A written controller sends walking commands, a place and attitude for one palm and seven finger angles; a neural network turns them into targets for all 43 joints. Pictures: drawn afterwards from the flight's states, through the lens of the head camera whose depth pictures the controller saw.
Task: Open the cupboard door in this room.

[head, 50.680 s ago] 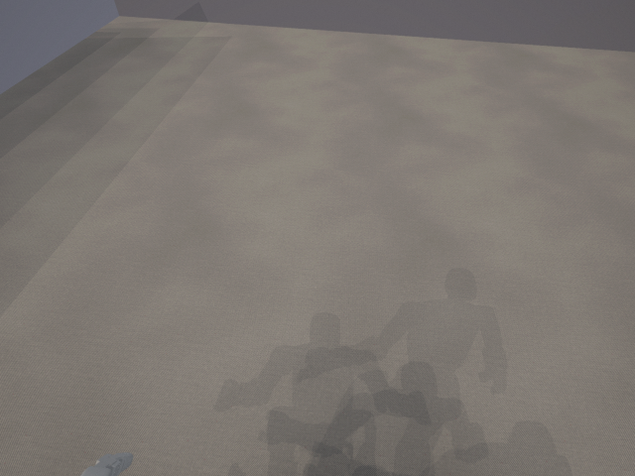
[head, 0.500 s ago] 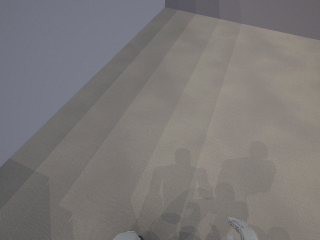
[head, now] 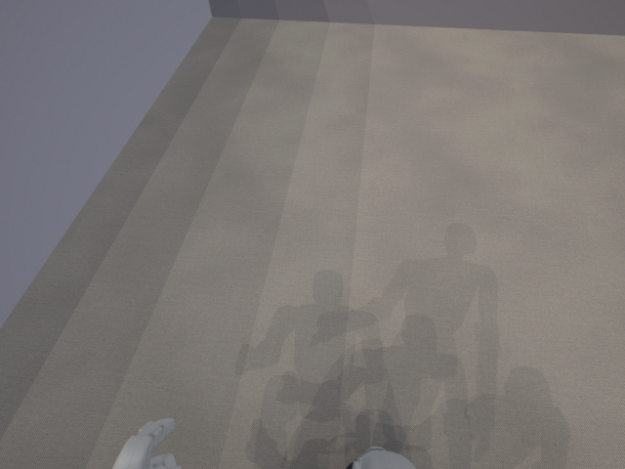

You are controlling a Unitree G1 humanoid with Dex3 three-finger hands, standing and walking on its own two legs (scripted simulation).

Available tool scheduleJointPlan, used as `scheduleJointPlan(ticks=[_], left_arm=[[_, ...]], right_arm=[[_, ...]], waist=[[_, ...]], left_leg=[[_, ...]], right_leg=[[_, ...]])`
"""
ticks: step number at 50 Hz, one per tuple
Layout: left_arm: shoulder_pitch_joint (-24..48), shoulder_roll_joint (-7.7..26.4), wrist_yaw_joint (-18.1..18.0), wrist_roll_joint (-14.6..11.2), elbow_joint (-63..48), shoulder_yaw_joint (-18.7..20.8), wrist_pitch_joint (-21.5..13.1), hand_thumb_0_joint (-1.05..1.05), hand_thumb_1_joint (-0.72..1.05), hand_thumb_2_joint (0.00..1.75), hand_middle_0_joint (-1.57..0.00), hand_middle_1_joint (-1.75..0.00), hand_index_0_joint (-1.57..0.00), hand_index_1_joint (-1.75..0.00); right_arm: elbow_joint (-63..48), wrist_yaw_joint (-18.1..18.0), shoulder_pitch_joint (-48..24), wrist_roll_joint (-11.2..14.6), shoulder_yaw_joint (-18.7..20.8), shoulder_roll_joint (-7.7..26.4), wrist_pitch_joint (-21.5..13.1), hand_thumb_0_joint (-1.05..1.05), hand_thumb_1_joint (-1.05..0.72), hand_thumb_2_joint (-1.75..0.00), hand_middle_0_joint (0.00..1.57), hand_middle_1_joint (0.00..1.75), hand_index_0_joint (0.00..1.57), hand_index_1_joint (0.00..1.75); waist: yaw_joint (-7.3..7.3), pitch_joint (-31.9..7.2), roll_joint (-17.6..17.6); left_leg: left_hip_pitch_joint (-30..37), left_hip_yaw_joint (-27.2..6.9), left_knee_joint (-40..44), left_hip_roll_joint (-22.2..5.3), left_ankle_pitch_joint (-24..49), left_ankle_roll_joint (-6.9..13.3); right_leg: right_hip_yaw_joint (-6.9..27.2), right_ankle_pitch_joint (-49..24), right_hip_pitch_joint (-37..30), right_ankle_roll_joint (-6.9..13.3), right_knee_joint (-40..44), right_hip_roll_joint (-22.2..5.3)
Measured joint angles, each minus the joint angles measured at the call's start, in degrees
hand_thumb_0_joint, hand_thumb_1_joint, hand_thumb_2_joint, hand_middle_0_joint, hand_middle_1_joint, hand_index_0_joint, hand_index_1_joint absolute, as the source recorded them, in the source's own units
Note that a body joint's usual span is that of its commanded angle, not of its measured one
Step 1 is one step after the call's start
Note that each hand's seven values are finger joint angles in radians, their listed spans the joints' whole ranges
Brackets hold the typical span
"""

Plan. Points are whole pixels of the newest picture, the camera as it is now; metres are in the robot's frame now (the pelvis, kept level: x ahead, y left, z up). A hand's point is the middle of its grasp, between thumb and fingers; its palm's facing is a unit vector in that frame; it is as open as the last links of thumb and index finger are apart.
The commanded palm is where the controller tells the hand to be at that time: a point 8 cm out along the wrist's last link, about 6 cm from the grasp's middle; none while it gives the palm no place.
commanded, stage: turn to face it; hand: left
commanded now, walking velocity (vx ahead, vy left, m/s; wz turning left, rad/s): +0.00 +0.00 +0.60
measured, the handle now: out of the picture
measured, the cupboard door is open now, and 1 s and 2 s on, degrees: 44 44 44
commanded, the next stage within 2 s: none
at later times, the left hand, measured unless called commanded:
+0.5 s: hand out of the picture +0.10 +0.24 -0.17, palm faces +0.31 -0.93 -0.21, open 7.3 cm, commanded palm none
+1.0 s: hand out of the picture +0.06 +0.15 -0.14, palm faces +0.56 -0.79 -0.24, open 7.4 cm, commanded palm none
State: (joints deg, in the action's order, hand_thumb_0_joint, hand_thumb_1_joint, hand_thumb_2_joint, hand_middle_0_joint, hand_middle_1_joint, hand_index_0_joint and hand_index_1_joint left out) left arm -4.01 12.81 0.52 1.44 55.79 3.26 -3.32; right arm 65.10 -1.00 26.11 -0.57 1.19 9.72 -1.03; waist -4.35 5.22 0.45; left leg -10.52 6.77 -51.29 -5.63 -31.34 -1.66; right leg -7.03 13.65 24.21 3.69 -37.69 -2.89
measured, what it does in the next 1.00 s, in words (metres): walks ahead, turning left: left foot, then right foot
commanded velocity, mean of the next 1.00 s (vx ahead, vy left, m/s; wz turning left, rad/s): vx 0.00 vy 0.00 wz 0.60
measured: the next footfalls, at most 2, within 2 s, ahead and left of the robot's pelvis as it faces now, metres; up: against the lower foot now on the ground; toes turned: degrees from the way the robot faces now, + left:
left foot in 0.36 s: +0.13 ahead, +0.13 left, +0.00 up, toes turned +21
right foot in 0.76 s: +0.19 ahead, -0.14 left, +0.00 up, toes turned +25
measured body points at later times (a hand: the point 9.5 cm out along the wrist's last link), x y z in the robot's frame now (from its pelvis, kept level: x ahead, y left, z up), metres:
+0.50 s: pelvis +0.08 +0.02 +0.01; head +0.11 +0.06 +0.46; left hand +0.08 +0.28 -0.15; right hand +0.22 -0.21 -0.11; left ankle +0.09 +0.11 -0.72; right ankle +0.08 -0.14 -0.64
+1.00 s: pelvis +0.12 -0.04 +0.02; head +0.16 -0.02 +0.46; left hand +0.03 +0.19 -0.13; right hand +0.34 -0.21 -0.12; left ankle +0.04 +0.07 -0.67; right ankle +0.16 -0.15 -0.72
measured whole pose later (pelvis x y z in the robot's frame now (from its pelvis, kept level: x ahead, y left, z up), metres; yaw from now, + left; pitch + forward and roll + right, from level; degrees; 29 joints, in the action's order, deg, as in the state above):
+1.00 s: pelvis +0.12 -0.04 +0.02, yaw +36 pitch +1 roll +2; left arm -12.4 10.6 -1.0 2.0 51.7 1.9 0.7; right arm 52.9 1.7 7.6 -0.8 4.5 14.7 4.1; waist -0.7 6.2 -1.7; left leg -24.9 3.8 -51.0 -1.6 -25.5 -3.8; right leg -9.1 18.6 12.1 -0.9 -30.5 -7.6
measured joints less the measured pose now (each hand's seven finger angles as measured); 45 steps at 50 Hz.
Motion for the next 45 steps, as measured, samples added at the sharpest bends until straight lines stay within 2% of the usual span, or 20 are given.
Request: scheduleJointPlan(ticks=[1,3,6,10,15,17,18,20,21,23,25,29,34,37,38,40,41,43,45], left_arm=[[0.3,-0.7,-0.3,-0.1,0.0,-0.5,-0.1,0.00,0.92,0.90,-0.20,-0.30,-0.20,-0.30],[0.1,-2.0,-0.9,-0.3,-0.2,-1.2,0.3,0.00,0.91,0.90,-0.20,-0.30,-0.20,-0.30],[-1.0,-3.9,-1.3,-0.4,0.2,-1.9,1.0,0.00,0.91,0.90,-0.20,-0.30,-0.20,-0.30],[-1.6,-4.7,-2.0,-0.7,-0.6,-0.8,1.0,-0.03,0.94,0.90,-0.21,-0.30,-0.20,-0.30],[-2.6,-3.7,-1.7,0.2,-0.9,-0.3,2.1,-0.03,0.94,0.90,-0.21,-0.30,-0.20,-0.30],[-3.8,-3.1,-1.5,0.1,-1.0,0.0,2.7,-0.02,0.93,0.90,-0.21,-0.30,-0.20,-0.30],[-4.5,-2.8,-1.4,-0.1,-1.1,0.2,3.2,-0.02,0.93,0.90,-0.21,-0.30,-0.20,-0.30],[-5.1,-1.4,-1.4,-0.2,-0.9,0.6,4.9,-0.01,0.92,0.90,-0.21,-0.30,-0.20,-0.30],[-5.3,-0.7,-1.5,-0.1,-0.7,0.8,5.6,-0.01,0.92,0.90,-0.20,-0.30,-0.20,-0.30],[-5.4,0.3,-1.3,0.2,-0.3,1.3,6.4,0.00,0.92,0.90,-0.20,-0.30,-0.20,-0.30],[-5.2,1.1,-1.1,0.3,-0.6,1.6,6.5,0.00,0.92,0.90,-0.20,-0.30,-0.20,-0.30],[-5.1,2.2,-1.1,0.0,-1.9,1.8,6.3,0.01,0.91,0.90,-0.20,-0.30,-0.20,-0.30],[-4.9,2.4,-1.2,-0.3,-3.1,1.3,6.3,0.01,0.91,0.90,-0.20,-0.30,-0.20,-0.30],[-5.1,2.0,-1.2,-0.5,-4.0,0.7,5.5,0.01,0.91,0.90,-0.20,-0.30,-0.20,-0.30],[-5.7,2.2,-1.2,-0.2,-4.6,0.5,4.9,0.01,0.91,0.90,-0.20,-0.30,-0.20,-0.30],[-5.7,0.8,-1.6,0.1,-4.5,0.0,4.5,0.01,0.91,0.90,-0.20,-0.30,-0.20,-0.30],[-5.9,0.0,-1.7,0.2,-4.5,-0.3,4.5,0.01,0.91,0.90,-0.20,-0.30,-0.20,-0.30],[-6.9,-1.2,-1.8,0.2,-4.4,-0.8,4.6,0.01,0.91,0.90,-0.20,-0.30,-0.20,-0.30],[-7.7,-1.8,-1.8,0.2,-4.2,-1.1,4.6,0.01,0.91,0.90,-0.20,-0.30,-0.20,-0.30]], right_arm=[[0.0,-0.1,-0.7,0.1,0.0,-0.3,0.5,0.01,-0.91,-0.90,0.20,0.30,0.20,0.30],[-0.4,-0.1,-2.5,0.2,0.1,-0.9,1.2,0.01,-0.91,-0.90,0.20,0.30,0.20,0.30],[-2.3,0.1,-5.5,0.0,0.1,-1.7,2.0,0.01,-0.91,-0.90,0.20,0.30,0.20,0.30],[-5.2,0.7,-9.2,-0.3,0.5,-2.2,2.4,0.01,-0.91,-0.90,0.20,0.30,0.20,0.30],[-7.9,1.1,-12.7,-0.6,1.4,-0.8,2.8,0.01,-0.92,-0.90,0.20,0.30,0.20,0.30],[-9.2,1.4,-13.4,-0.7,1.6,0.3,2.6,0.01,-0.92,-0.90,0.20,0.30,0.20,0.30],[-10.0,1.5,-13.6,-0.9,1.8,1.0,2.2,0.01,-0.92,-0.90,0.20,0.30,0.20,0.30],[-10.9,1.2,-14.8,-1.3,1.9,1.3,1.8,0.01,-0.92,-0.90,0.20,0.30,0.20,0.30],[-11.4,1.0,-15.1,-1.4,1.8,1.5,1.6,0.01,-0.92,-0.90,0.20,0.30,0.20,0.30],[-12.2,0.5,-15.0,-1.4,1.8,1.7,1.4,0.01,-0.91,-0.90,0.20,0.30,0.20,0.30],[-12.4,0.2,-14.9,-1.3,1.6,2.1,1.2,0.01,-0.91,-0.90,0.20,0.30,0.20,0.30],[-12.2,0.3,-14.7,-1.1,1.4,2.5,1.5,0.01,-0.91,-0.90,0.20,0.30,0.21,0.30],[-12.0,0.9,-14.8,-1.2,2.0,3.1,2.6,0.01,-0.90,-0.90,0.20,0.30,0.21,0.30],[-12.2,1.2,-14.9,-0.9,2.5,3.7,3.5,0.01,-0.90,-0.90,0.21,0.30,0.21,0.30],[-12.4,1.3,-14.7,-0.6,2.8,3.7,3.8,0.01,-0.90,-0.90,0.21,0.30,0.21,0.30],[-11.9,1.5,-15.7,-0.5,3.5,4.9,4.6,0.01,-0.90,-0.90,0.20,0.30,0.21,0.30],[-11.8,1.7,-16.0,-0.6,3.7,5.5,4.9,0.01,-0.90,-0.90,0.20,0.30,0.21,0.30],[-11.6,2.1,-16.5,-0.7,4.1,6.1,5.3,0.01,-0.90,-0.90,0.20,0.30,0.21,0.30],[-11.7,2.4,-17.0,-0.7,4.1,6.0,5.5,0.01,-0.90,-0.90,0.20,0.30,0.20,0.30]], waist=[[-0.17,0.2,0.2],[-0.25,0.0,0.0],[-0.17,-1.0,-1.0],[0.58,-2.1,-1.9],[2.00,-2.5,-3.0],[2.48,-2.6,-3.2],[2.47,-2.9,-3.1],[2.58,-2.6,-3.9],[2.67,-2.4,-4.0],[2.84,-2.4,-3.5],[3.26,-2.0,-2.8],[4.03,-1.5,-1.2],[3.65,-1.1,0.6],[3.33,-1.1,1.5],[3.55,-1.6,0.7],[3.66,-0.7,1.9],[3.50,-0.4,2.3],[3.33,-0.3,2.3],[3.06,-0.2,1.2]], left_leg=[[-3.1,-1.7,-5.9,0.4,-0.2,0.1],[-8.6,-3.0,-12.4,0.7,1.8,0.0],[-14.4,-2.8,-12.4,0.5,5.5,-0.7],[-17.9,-1.6,-6.6,0.1,9.5,-1.4],[-14.7,0.6,5.5,0.5,10.5,-1.2],[-11.4,0.9,12.7,1.0,14.6,-0.7],[-11.2,0.3,14.1,1.4,17.5,0.9],[-12.5,-0.1,11.6,2.6,15.3,3.8],[-12.4,-0.3,11.6,2.9,14.4,4.5],[-12.0,-1.3,13.7,3.4,14.7,4.6],[-11.1,-2.5,16.8,4.0,16.5,4.1],[-9.6,-5.2,21.6,4.6,19.5,3.9],[-9.6,-8.9,22.4,5.0,20.4,2.3],[-11.1,-11.3,20.0,5.8,19.6,0.9],[-12.4,-11.2,17.7,6.7,17.5,0.7],[-16.0,-11.1,6.6,7.0,8.0,0.3],[-17.8,-10.5,0.3,7.1,6.3,0.2],[-20.2,-8.4,-9.4,6.5,6.2,-0.5],[-20.3,-6.4,-12.5,5.5,6.8,-1.4]], right_leg=[[-0.8,0.5,-1.3,0.0,0.6,0.0],[-2.3,-0.1,-4.1,-0.3,3.6,-0.1],[-4.3,-0.9,-7.6,-0.2,8.2,-0.3],[-7.3,-0.6,-10.2,-0.6,10.9,-0.5],[-10.8,3.3,-11.3,-1.8,7.4,-2.0],[-12.0,6.1,-10.7,-2.7,3.3,-3.0],[-11.9,7.9,-9.5,-3.5,0.1,-3.7],[-5.7,16.2,-4.8,-5.4,-10.9,-3.4],[-2.7,17.4,-2.4,-5.8,-16.3,-2.7],[1.2,15.5,1.4,-6.6,-24.2,-1.7],[3.8,12.2,3.7,-7.3,-27.5,-1.3],[6.5,9.9,4.1,-8.3,-23.6,-1.0],[6.9,10.9,-0.3,-8.2,-10.9,0.1],[6.1,6.7,-5.8,-7.5,1.4,1.2],[6.4,4.3,-7.3,-6.4,6.0,0.5],[4.9,3.8,-7.2,-4.9,4.1,0.2],[3.9,4.4,-7.8,-4.5,3.9,-0.2],[2.5,4.8,-9.2,-4.3,5.1,-1.2],[1.3,4.5,-10.6,-4.3,6.6,-2.2]])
